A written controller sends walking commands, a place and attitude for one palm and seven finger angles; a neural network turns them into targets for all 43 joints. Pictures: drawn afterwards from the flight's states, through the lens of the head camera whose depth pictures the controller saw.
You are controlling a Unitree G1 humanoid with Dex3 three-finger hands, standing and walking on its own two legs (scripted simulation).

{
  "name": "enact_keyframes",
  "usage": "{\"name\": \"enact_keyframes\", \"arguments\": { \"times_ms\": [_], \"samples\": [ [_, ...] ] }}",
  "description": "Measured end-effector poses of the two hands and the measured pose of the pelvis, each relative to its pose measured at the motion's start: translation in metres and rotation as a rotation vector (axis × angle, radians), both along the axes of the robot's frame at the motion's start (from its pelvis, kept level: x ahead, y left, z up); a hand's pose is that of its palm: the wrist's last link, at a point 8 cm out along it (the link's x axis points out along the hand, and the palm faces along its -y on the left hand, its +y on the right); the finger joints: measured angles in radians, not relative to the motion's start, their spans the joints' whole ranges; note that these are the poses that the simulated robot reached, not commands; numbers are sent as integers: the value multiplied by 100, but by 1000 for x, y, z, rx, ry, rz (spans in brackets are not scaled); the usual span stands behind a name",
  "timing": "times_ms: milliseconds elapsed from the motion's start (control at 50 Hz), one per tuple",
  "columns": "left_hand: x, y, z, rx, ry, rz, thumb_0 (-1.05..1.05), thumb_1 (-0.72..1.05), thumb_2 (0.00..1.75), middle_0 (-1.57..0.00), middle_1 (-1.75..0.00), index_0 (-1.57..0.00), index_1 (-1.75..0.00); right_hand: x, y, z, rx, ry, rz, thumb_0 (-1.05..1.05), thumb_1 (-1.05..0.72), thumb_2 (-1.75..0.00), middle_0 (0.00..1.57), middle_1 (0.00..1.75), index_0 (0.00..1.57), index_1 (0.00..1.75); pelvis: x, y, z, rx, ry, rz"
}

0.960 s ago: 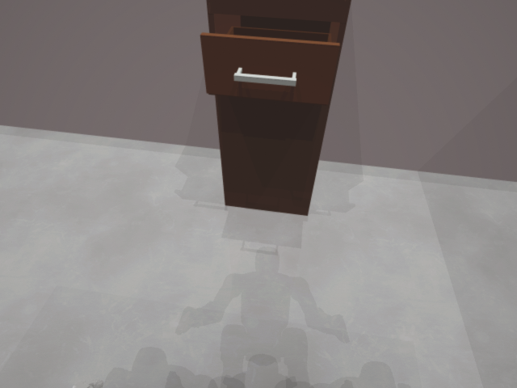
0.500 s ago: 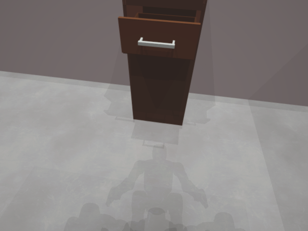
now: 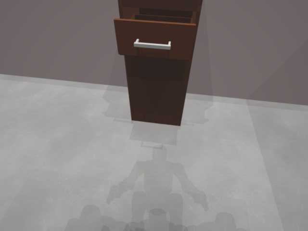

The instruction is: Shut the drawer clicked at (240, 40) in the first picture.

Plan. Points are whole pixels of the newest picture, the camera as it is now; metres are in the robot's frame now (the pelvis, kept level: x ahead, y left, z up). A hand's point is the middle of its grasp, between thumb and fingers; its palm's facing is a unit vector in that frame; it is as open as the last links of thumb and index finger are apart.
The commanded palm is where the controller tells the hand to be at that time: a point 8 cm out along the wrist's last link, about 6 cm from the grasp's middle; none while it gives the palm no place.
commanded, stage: look at it before walking up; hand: left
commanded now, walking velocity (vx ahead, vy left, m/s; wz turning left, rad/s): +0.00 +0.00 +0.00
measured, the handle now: (152, 43) +0.92 +0.06 +0.05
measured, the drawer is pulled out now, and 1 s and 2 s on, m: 0.17 0.17 0.17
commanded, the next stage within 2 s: take the last steps up to it in 0.48 s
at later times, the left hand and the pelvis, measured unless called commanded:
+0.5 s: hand out of the picture +0.08 +0.24 -0.16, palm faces -0.02 -0.94 -0.33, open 7.4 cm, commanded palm none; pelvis +0.01 +0.00 +0.00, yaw +0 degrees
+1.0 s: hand out of the picture +0.04 +0.15 -0.18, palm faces +0.03 -0.98 -0.21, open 7.4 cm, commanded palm none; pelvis +0.08 -0.04 -0.01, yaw -2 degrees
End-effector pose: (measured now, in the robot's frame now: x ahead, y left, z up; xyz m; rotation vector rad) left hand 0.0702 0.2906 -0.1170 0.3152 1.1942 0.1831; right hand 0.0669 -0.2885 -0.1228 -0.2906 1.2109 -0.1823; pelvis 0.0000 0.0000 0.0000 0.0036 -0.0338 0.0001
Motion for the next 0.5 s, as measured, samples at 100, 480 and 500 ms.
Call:
{"name": "enact_keyframes", "arguments": {
  "times_ms": [100,480,500],
  "samples": [
    [1,-2,0,-2,7,1,1,90,90,-20,-30,-21,-30,3,-1,0,0,3,1,1,-90,-90,20,30,20,30,3,-1,0,0,4,-1],
    [5,-5,-2,-4,20,13,1,90,90,-20,-30,-21,-30,17,-5,3,-9,0,3,1,-90,-90,20,30,20,30,13,-5,2,-2,4,-1],
    [5,-5,-1,-4,20,13,1,90,90,-20,-30,-21,-30,17,-5,3,-9,-1,4,1,-90,-90,20,30,20,30,14,-5,2,-2,4,-1]
  ]
}}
